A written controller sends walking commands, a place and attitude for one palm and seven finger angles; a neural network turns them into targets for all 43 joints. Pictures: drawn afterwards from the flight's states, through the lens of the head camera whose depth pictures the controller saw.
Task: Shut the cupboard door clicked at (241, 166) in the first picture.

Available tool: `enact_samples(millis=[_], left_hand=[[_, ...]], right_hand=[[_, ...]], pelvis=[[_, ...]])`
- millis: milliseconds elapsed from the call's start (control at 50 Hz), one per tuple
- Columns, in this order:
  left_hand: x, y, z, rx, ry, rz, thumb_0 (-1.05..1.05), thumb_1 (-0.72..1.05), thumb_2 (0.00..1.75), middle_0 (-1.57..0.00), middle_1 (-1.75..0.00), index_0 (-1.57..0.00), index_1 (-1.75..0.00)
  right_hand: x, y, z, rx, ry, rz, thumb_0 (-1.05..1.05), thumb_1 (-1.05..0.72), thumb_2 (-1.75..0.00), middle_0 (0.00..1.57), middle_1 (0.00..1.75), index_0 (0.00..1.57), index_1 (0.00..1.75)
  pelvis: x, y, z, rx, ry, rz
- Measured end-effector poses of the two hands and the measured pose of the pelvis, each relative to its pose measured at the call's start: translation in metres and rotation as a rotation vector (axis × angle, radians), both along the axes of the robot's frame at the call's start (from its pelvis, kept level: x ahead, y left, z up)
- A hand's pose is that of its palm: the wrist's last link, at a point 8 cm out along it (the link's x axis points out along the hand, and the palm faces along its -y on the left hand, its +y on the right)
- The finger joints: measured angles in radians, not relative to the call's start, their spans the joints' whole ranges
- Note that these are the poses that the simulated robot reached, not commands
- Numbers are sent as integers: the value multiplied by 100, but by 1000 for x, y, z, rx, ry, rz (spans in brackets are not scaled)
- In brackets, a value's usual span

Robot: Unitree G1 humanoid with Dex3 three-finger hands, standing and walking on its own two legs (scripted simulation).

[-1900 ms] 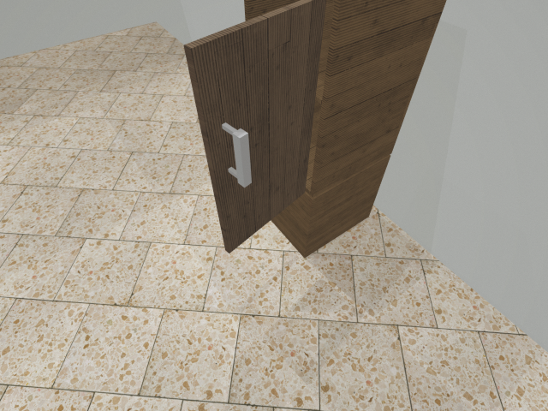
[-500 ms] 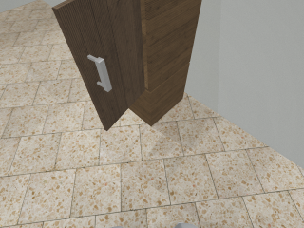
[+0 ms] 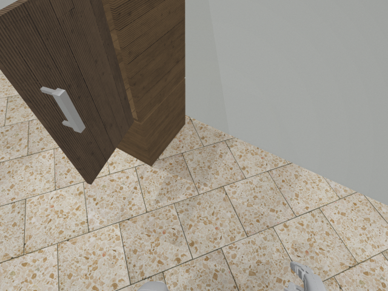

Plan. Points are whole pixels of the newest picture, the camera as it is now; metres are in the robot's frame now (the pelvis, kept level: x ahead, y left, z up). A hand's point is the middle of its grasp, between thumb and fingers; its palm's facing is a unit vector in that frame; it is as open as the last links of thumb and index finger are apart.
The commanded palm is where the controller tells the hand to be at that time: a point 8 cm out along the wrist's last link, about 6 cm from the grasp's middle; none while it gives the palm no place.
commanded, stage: walk around to get in front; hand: left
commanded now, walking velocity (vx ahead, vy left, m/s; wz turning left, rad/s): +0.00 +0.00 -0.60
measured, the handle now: (63, 110) +0.49 +0.39 +0.02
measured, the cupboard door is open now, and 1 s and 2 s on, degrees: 100 100 100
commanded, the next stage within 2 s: none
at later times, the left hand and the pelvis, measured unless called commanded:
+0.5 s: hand (135, 280) +0.15 +0.15 -0.16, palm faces -0.30 -0.91 -0.29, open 7.4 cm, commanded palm none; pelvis -0.01 -0.02 -0.01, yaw -18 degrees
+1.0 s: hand (161, 262) +0.19 +0.10 -0.16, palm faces -0.54 -0.82 -0.20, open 7.4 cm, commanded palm none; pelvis +0.00 -0.02 +0.00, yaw -36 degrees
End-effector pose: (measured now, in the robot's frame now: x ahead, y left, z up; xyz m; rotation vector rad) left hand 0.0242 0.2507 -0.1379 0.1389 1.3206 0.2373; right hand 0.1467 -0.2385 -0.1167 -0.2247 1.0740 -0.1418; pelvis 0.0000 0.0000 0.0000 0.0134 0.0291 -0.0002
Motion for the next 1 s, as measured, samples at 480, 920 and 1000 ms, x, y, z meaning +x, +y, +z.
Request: enact_samples(millis=[480,920,1000], left_hand=[[131,-48,9,42,-123,-434,1,90,90,-20,-30,-20,-30],[180,-88,-2,-67,-71,-631,1,90,89,-20,-30,-20,-30],[190,-106,5,-54,-66,-695,1,90,90,-20,-30,-20,-30]], right_hand=[[-211,-49,-36,19,269,-409,0,-91,-90,20,30,20,30],[-218,-13,2,-1,148,-585,0,-91,-90,20,30,20,30],[-241,-12,-3,27,175,-652,0,-90,-90,20,30,20,30]], pelvis=[[-12,-21,-14,-23,-5,-306],[1,-13,3,-47,17,-565],[0,-20,5,-49,24,-619]])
